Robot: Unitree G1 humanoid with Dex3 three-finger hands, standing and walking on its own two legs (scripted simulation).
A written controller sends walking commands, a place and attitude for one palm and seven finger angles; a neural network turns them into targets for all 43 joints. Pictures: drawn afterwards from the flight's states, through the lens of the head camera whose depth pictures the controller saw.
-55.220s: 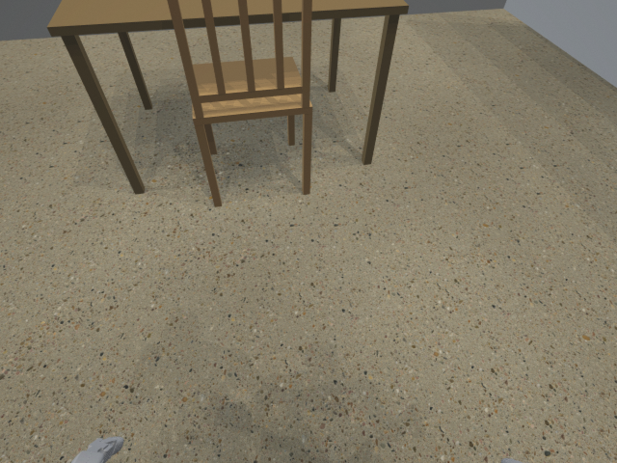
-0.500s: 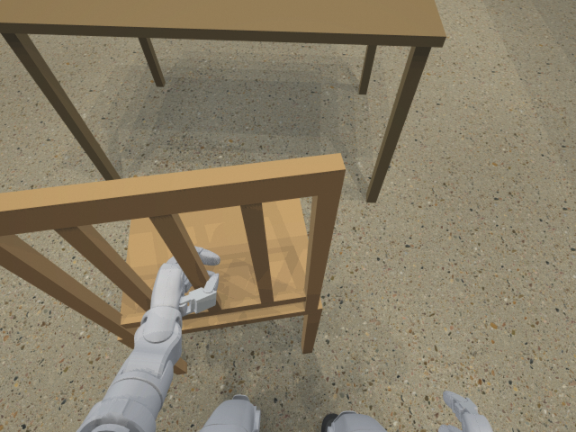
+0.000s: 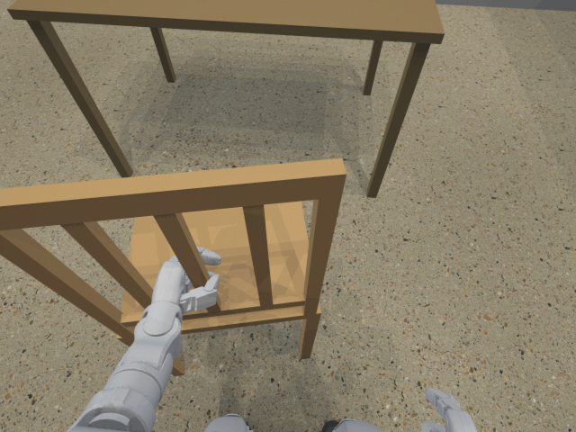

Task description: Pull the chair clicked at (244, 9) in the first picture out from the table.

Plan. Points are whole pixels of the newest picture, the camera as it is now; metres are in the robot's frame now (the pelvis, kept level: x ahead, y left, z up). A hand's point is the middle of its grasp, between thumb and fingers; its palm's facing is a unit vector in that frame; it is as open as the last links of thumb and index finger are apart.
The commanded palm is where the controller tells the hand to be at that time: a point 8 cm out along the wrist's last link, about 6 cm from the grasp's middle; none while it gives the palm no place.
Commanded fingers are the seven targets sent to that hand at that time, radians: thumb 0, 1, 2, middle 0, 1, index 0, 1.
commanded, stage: stop walking, hand still on the chair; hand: left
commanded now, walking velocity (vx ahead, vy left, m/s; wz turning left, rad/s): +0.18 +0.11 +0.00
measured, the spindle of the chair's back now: (195, 269) +0.35 +0.16 -0.04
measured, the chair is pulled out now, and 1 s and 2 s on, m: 0.60 0.63 0.63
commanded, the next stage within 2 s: open the thumb and straighten the fingers in 0.90 s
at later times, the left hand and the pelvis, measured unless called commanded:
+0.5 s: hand (203, 312) +0.29 +0.14 -0.06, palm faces -0.05 -0.99 -0.14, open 5.6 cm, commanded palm +0.27 +0.19 -0.05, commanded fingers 0.00 0.90 0.90 -0.50 -1.45 -0.50 -1.45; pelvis +0.02 +0.03 +0.01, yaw -1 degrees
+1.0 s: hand (204, 310) +0.29 +0.14 -0.06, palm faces +0.01 -0.99 -0.15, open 5.7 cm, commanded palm +0.26 +0.20 -0.05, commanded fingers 0.00 0.78 0.84 -0.50 -1.45 -0.50 -1.45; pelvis +0.04 +0.01 +0.01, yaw +0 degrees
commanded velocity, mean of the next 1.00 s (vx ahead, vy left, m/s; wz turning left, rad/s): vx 0.03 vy -0.02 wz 0.00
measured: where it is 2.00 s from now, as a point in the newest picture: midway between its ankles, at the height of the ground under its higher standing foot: outside the picture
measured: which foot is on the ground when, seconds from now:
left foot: down 0.00-1.00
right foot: down 0.00-1.00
